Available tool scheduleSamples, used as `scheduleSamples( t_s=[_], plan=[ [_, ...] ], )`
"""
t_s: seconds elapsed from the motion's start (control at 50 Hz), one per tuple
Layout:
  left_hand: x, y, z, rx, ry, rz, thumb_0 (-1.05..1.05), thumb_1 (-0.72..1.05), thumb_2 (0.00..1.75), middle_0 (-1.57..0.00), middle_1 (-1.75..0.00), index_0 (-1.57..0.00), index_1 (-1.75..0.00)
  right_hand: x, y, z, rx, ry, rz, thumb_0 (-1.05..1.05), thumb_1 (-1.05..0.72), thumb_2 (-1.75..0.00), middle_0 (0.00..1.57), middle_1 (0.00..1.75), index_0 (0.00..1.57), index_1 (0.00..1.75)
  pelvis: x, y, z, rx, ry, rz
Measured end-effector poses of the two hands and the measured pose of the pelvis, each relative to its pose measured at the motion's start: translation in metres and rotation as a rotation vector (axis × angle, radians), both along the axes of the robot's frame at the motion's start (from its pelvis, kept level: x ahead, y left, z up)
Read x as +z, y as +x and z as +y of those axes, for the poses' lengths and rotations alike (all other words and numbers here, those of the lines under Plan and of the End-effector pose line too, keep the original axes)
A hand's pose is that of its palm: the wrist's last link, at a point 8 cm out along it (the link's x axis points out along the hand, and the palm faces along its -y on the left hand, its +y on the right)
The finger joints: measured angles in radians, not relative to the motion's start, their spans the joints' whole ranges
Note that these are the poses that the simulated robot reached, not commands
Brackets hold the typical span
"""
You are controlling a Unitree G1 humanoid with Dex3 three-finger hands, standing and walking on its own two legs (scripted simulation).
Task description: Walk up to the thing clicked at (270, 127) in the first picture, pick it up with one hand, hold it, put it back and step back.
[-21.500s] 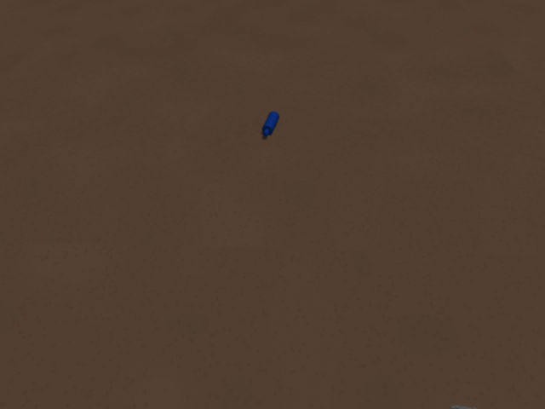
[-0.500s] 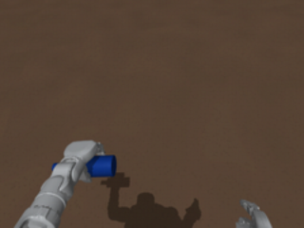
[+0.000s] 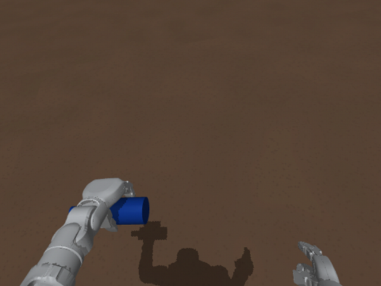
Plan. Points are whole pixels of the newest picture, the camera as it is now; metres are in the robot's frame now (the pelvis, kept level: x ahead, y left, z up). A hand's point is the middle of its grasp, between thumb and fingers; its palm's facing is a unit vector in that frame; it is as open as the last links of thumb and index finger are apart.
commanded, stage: hold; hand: left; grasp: from above
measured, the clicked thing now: (108, 211) +0.30 +0.24 -0.06
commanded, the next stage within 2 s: crouch in 0.68 s
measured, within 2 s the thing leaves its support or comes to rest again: neither
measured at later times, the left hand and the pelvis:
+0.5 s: hand (108, 213) +0.28 +0.22 -0.03, palm faces -0.47 -0.04 -0.88, open 9.3 cm; pelvis +0.00 +0.00 +0.00, yaw +0 degrees
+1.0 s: hand (109, 210) +0.29 +0.23 -0.05, palm faces -0.47 -0.05 -0.88, open 9.3 cm; pelvis +0.01 +0.01 +0.00, yaw +0 degrees
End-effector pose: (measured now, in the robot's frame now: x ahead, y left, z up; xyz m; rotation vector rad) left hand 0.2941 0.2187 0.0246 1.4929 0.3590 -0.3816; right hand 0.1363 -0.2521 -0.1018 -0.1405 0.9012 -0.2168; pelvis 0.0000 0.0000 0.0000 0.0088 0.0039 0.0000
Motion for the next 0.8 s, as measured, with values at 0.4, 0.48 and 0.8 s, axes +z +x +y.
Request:
scheduleSamples(
  t_s=[0.4, 0.48, 0.8],
  plan=[
    [0.003, -0.009, 0.005, -0.007, -0.008, 0.013, -0.01, 0.12, 0.34, -0.76, -0.46, -0.8, -0.41, 0.005, 0.009, 0.012, 0.021, 0.01, -0.024, 0.01, -0.91, -0.9, 0.2, 0.3, 0.2, 0.3, 0.003, -0.002, 0.004, -0.001, 0.0, -0.018],
    [0.001, -0.008, 0.005, -0.01, -0.005, 0.016, -0.01, 0.11, 0.35, -0.76, -0.46, -0.8, -0.41, 0.005, 0.008, 0.012, 0.023, 0.008, -0.014, 0.01, -0.91, -0.9, 0.2, 0.3, 0.2, 0.3, 0.003, -0.001, 0.004, 0.0, 0.0, -0.016],
    [0.0, 0.003, 0.009, -0.006, -0.009, 0.012, -0.01, 0.1, 0.38, -0.76, -0.48, -0.79, -0.44, 0.002, 0.008, 0.008, 0.005, -0.001, 0.024, 0.01, -0.91, -0.9, 0.2, 0.3, 0.2, 0.3, 0.004, 0.007, 0.005, 0.002, -0.003, -0.006]
  ],
)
